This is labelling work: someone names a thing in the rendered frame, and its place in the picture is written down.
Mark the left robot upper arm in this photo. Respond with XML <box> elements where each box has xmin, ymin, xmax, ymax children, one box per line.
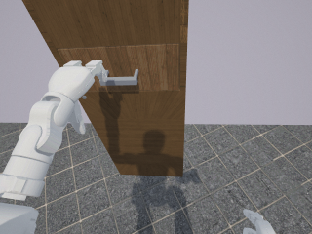
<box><xmin>0</xmin><ymin>202</ymin><xmax>39</xmax><ymax>234</ymax></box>

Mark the handle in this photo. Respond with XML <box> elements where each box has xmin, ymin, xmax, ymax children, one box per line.
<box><xmin>99</xmin><ymin>69</ymin><xmax>139</xmax><ymax>86</ymax></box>

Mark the drawer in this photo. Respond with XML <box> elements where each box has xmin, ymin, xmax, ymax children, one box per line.
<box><xmin>58</xmin><ymin>43</ymin><xmax>179</xmax><ymax>91</ymax></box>

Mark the robot left hand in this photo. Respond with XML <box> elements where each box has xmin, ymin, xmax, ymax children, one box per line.
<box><xmin>48</xmin><ymin>60</ymin><xmax>108</xmax><ymax>135</ymax></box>

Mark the robot left forearm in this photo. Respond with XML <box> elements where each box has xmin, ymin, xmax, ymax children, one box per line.
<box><xmin>0</xmin><ymin>92</ymin><xmax>75</xmax><ymax>201</ymax></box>

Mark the cabinet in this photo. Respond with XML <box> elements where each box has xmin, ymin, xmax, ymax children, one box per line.
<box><xmin>22</xmin><ymin>0</ymin><xmax>189</xmax><ymax>177</ymax></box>

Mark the robot right hand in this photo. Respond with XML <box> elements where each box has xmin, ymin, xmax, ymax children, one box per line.
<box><xmin>241</xmin><ymin>209</ymin><xmax>276</xmax><ymax>234</ymax></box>

